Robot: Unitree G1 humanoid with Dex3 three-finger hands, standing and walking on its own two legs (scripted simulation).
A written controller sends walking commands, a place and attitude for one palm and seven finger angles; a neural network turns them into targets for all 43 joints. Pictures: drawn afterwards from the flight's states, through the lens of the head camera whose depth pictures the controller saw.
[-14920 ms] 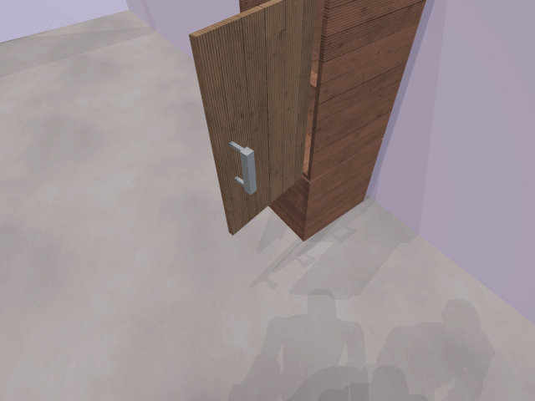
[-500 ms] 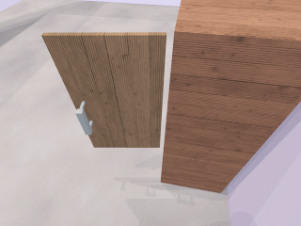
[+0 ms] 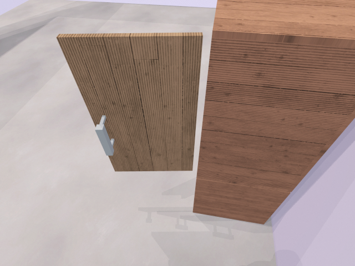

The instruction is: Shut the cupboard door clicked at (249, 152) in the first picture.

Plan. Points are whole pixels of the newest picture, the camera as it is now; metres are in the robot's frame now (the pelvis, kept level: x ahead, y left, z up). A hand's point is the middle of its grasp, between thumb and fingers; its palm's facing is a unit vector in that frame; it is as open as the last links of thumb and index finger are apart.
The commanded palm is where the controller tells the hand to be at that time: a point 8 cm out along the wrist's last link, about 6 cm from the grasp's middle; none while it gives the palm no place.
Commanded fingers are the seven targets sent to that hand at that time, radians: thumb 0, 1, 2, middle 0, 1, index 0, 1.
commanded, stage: look again from close up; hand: left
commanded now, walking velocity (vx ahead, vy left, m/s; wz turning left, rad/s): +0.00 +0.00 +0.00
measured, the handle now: (106, 135) +0.51 +0.27 -0.06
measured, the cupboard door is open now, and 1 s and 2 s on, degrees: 100 100 100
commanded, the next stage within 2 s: shuffle to correct the standing spot in 0.32 s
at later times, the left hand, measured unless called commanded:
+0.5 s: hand out of the picture -0.03 +0.18 -0.17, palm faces -0.02 -0.98 -0.20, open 7.4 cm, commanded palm none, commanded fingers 0.00 0.90 0.90 -0.20 -0.30 -0.20 -0.30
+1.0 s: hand out of the picture +0.14 +0.19 -0.16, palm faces +0.02 -0.97 -0.23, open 7.4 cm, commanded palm none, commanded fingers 0.00 0.90 0.90 -0.20 -0.30 -0.20 -0.30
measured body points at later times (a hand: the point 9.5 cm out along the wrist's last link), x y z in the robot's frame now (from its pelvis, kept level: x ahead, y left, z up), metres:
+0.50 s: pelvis -0.02 +0.00 +0.01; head +0.00 +0.00 +0.46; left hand -0.03 +0.23 -0.15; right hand -0.01 -0.23 -0.15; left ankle +0.01 +0.11 -0.73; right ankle -0.05 -0.13 -0.73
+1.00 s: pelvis +0.07 +0.01 +0.00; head +0.10 +0.00 +0.45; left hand +0.14 +0.24 -0.14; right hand +0.03 -0.20 -0.17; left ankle +0.01 +0.11 -0.73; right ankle +0.08 -0.08 -0.74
